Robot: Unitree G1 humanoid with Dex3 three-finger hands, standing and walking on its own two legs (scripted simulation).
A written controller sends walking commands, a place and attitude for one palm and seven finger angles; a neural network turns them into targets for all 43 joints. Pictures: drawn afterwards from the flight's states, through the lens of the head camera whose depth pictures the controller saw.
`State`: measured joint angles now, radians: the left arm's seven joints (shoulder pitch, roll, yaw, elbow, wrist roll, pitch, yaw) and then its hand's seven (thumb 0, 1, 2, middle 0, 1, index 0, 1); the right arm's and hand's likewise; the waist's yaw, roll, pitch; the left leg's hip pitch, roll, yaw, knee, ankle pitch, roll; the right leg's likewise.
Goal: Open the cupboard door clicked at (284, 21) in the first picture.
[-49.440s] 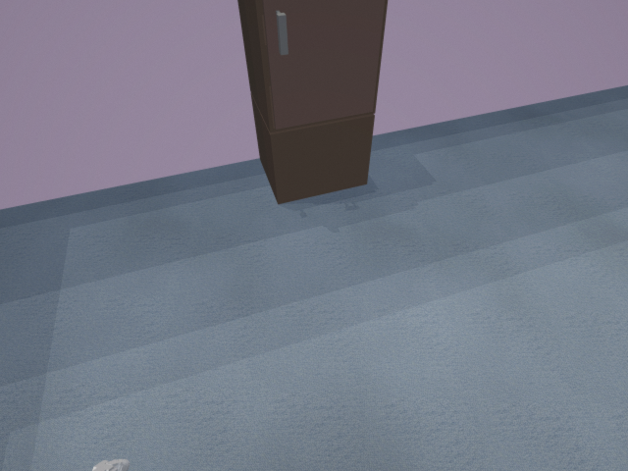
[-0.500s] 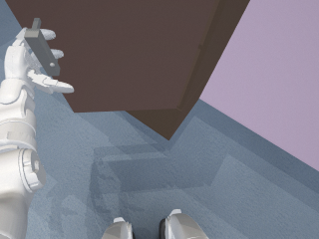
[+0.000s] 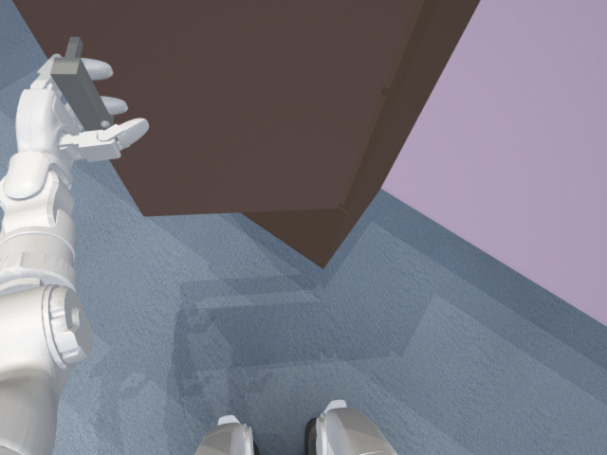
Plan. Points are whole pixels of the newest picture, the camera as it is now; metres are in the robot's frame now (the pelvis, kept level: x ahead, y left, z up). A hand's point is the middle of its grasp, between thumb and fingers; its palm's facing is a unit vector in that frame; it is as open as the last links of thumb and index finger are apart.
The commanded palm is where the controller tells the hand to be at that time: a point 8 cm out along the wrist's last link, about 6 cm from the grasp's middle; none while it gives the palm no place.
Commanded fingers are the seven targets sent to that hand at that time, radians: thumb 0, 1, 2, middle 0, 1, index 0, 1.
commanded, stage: close the thumb around the handle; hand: left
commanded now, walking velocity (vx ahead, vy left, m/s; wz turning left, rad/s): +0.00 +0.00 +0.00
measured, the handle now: (91, 94) +0.56 +0.23 +0.08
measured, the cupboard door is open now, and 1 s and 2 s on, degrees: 41 59 83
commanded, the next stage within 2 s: pull the door open along its arc in 0.30 s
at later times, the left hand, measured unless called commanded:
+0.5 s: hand (106, 125) +0.51 +0.20 +0.08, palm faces +0.02 -1.00 -0.01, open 6.0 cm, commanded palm +0.48 +0.25 +0.08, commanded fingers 0.00 0.90 0.90 -0.40 -1.35 -0.40 -1.35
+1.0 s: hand (126, 210) +0.39 +0.17 +0.08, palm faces +0.16 -0.99 +0.04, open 6.3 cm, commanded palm +0.34 +0.23 +0.08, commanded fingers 0.00 0.90 0.90 -0.40 -1.35 -0.40 -1.35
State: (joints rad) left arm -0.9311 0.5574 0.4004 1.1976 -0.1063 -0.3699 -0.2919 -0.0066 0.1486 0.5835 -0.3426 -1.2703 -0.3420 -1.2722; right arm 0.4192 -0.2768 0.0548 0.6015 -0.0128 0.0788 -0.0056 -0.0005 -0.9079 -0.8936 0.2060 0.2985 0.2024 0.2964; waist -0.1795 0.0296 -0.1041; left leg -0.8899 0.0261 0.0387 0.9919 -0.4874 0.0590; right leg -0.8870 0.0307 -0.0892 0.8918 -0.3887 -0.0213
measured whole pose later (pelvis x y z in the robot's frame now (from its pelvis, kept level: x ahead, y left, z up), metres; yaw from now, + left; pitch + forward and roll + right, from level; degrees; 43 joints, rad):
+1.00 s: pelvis +0.02 -0.01 +0.02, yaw -1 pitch +16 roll -1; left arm -0.24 0.19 0.24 0.45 -0.20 -0.31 -0.03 0.00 0.64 0.73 -0.33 -1.34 -0.35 -1.31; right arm 0.31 -0.25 0.01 0.52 0.01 0.04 0.03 0.00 -0.91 -0.89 0.20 0.30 0.20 0.30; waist -0.05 0.03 -0.15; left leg -0.67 0.01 0.08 0.85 -0.46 0.05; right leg -0.70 0.03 -0.04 0.81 -0.39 -0.03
